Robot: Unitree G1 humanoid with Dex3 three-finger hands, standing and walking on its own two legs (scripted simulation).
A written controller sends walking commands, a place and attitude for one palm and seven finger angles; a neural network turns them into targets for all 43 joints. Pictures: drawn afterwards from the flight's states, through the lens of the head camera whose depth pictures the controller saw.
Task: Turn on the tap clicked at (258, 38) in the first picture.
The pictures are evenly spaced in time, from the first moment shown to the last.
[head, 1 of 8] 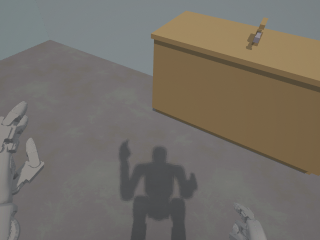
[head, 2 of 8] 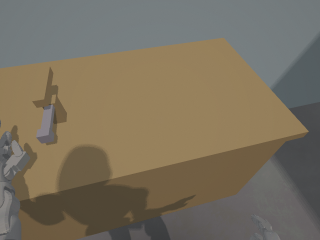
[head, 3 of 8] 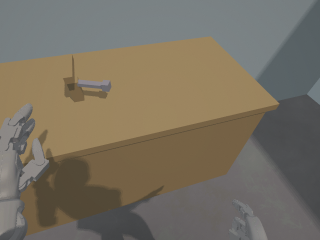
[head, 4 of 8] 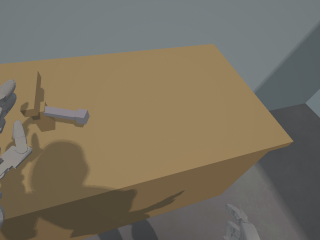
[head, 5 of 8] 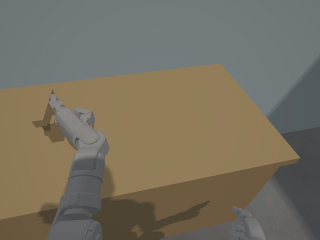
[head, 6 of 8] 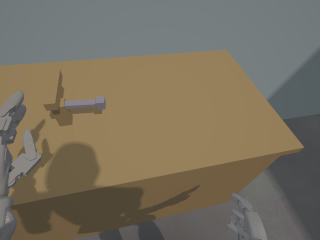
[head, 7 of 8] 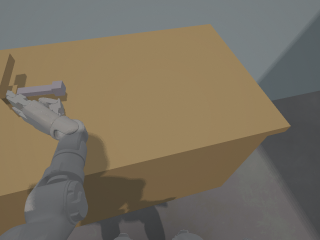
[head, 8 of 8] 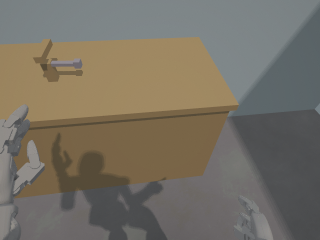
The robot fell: no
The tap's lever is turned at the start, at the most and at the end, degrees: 0 86 85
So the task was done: no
